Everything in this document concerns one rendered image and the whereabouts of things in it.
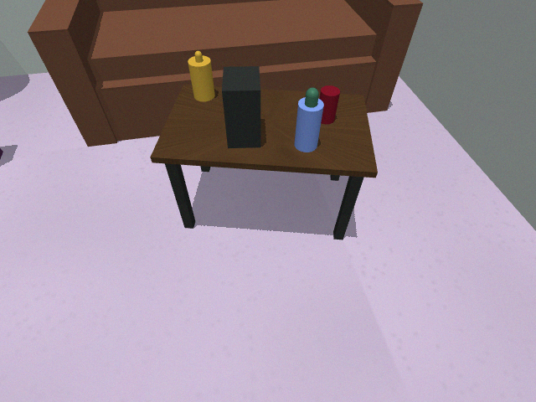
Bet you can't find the coffee table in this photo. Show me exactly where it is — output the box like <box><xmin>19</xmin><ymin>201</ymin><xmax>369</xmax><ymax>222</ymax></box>
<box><xmin>150</xmin><ymin>85</ymin><xmax>378</xmax><ymax>240</ymax></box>

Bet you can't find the sofa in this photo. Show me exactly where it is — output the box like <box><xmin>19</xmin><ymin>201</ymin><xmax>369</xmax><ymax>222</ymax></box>
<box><xmin>28</xmin><ymin>0</ymin><xmax>423</xmax><ymax>147</ymax></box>

